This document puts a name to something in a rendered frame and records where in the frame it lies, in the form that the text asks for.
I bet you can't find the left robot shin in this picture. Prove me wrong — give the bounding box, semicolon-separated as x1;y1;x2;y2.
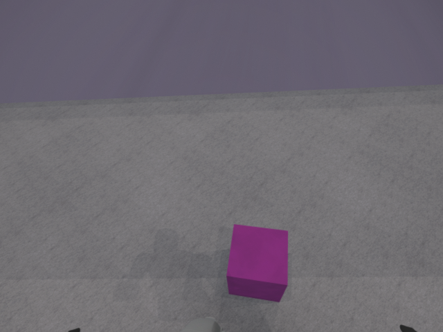
205;317;218;323

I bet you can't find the left robot thigh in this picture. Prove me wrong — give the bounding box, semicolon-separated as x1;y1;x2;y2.
181;318;225;332

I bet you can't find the carton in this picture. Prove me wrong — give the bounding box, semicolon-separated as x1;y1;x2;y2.
226;224;288;302

